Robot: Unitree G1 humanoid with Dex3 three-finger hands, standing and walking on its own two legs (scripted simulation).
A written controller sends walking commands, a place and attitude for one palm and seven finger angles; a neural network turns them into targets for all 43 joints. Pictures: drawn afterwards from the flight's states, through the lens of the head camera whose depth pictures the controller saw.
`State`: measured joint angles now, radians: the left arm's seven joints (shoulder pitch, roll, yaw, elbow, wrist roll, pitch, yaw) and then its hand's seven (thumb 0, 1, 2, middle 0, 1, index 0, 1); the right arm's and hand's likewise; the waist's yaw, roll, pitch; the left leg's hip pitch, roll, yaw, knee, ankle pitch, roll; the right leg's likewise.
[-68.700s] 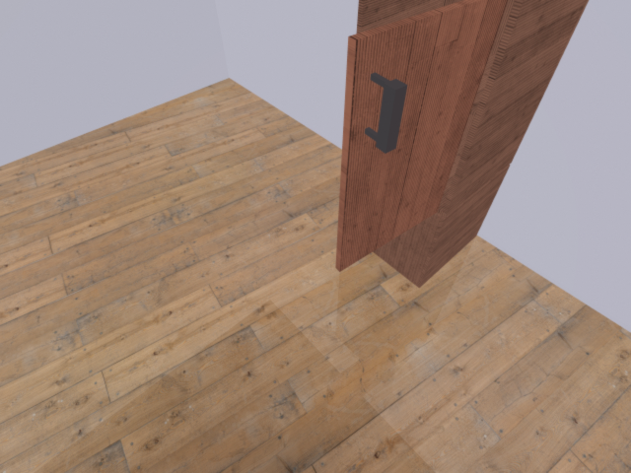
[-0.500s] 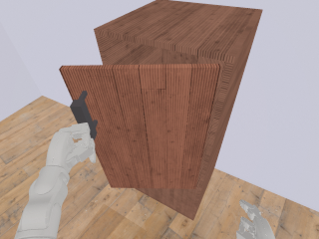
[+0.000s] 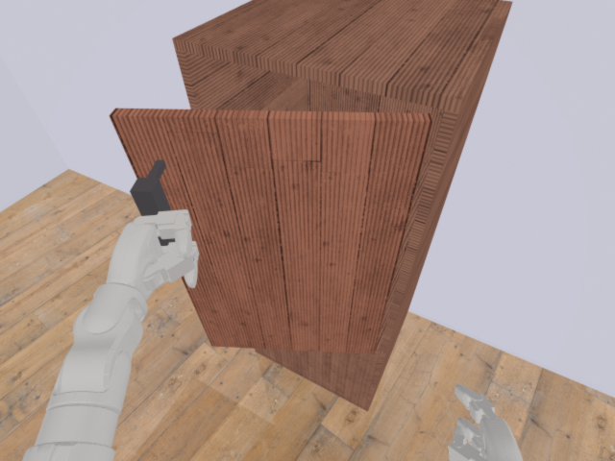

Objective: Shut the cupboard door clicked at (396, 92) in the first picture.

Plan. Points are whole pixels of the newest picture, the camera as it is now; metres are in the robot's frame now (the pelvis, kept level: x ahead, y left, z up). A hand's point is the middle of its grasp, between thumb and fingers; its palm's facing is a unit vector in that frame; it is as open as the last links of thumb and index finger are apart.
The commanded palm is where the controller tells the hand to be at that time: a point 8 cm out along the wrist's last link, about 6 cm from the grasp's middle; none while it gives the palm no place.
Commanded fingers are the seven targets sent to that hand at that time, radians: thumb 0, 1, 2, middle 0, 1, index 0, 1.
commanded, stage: push the door shut along its arc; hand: left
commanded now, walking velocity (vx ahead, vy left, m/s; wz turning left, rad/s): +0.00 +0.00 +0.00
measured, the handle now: (165, 208) +0.40 +0.22 +0.14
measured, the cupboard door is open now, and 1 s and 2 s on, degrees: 25 9 0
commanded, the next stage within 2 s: pull the fist back off the door in 1.56 s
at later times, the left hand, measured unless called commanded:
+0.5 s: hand (196, 231) +0.37 +0.17 +0.12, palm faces -0.15 -0.98 -0.10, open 3.1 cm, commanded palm +0.37 +0.20 +0.14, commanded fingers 0.00 0.90 0.90 -1.30 -1.50 -1.30 -1.50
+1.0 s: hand (242, 188) +0.44 +0.12 +0.14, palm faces -0.33 -0.94 -0.04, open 3.1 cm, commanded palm +0.44 +0.17 +0.14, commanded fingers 0.00 0.90 0.90 -1.30 -1.50 -1.30 -1.50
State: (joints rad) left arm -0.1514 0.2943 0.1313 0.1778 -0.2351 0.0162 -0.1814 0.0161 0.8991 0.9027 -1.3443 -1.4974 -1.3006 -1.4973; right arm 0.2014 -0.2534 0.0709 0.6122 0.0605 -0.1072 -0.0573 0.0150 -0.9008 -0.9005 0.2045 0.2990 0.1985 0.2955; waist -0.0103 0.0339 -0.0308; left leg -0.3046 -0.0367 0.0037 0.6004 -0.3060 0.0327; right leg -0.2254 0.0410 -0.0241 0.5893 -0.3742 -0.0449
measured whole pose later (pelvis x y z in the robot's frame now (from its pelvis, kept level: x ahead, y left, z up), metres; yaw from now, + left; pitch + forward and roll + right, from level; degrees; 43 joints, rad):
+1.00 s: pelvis -0.01 +0.02 -0.01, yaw +0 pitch +7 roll +0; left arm -0.87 0.36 0.15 1.00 -0.19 -0.18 -0.39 0.02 0.90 0.90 -1.30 -1.50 -1.30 -1.50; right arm 0.31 -0.30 0.04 0.67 0.04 -0.12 -0.03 0.01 -0.90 -0.90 0.20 0.30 0.20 0.30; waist -0.12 0.02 -0.04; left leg -0.51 -0.05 0.01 0.68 -0.31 0.06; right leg -0.43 0.02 -0.02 0.69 -0.39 -0.03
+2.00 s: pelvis -0.02 +0.01 -0.02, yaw +0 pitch +13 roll -1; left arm -1.05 0.19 0.15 1.15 -0.02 -0.25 0.24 0.01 0.92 1.01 -1.29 -1.50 -1.30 -1.50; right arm 0.38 -0.23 0.02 0.74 -0.03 -0.13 0.08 0.01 -0.90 -0.90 0.20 0.30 0.20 0.30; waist -0.14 0.05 -0.10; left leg -0.69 -0.03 0.00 0.81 -0.34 0.04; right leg -0.60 0.04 -0.04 0.79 -0.41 -0.04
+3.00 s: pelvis +0.01 +0.00 +0.00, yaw -1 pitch +1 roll +0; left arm -0.23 0.16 0.07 0.22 -0.17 0.05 0.01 0.01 0.90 0.90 -1.30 -1.50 -1.30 -1.50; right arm 0.25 -0.25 0.04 0.58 0.07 0.03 -0.01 0.01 -0.90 -0.90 0.20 0.30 0.20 0.30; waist 0.00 0.05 -0.08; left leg -0.30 -0.02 0.01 0.59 -0.32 0.03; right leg -0.22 0.06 -0.01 0.57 -0.37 -0.05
